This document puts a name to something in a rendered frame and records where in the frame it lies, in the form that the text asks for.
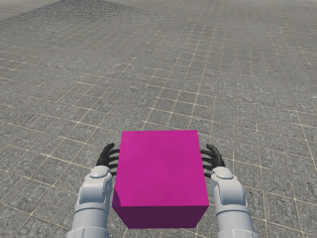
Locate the carton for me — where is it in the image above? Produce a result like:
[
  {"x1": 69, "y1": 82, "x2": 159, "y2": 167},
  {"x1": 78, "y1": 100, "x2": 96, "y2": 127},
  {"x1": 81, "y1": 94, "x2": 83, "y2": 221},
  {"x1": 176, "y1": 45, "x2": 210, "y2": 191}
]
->
[{"x1": 112, "y1": 130, "x2": 209, "y2": 229}]

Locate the robot right forearm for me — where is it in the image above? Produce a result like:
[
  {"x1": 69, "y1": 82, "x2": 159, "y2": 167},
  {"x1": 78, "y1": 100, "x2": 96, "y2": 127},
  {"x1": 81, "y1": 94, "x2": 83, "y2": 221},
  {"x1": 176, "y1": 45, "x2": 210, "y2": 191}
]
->
[{"x1": 210, "y1": 167, "x2": 260, "y2": 238}]

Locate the robot left forearm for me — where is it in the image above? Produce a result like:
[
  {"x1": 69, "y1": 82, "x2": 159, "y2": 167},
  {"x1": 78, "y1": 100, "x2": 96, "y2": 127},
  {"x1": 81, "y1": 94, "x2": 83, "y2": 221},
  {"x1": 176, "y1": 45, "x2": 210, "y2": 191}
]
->
[{"x1": 66, "y1": 166, "x2": 112, "y2": 238}]

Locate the right robot hand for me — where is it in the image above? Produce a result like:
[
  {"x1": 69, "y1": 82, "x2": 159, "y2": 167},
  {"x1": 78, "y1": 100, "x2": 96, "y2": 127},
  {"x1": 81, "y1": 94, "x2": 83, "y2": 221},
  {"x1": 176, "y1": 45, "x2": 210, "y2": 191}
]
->
[{"x1": 200, "y1": 144, "x2": 226, "y2": 179}]

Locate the left robot hand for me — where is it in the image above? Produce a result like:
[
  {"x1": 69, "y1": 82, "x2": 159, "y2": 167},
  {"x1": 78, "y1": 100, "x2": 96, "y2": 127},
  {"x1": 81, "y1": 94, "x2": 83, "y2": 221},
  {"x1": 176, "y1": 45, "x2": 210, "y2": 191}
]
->
[{"x1": 95, "y1": 143, "x2": 120, "y2": 177}]

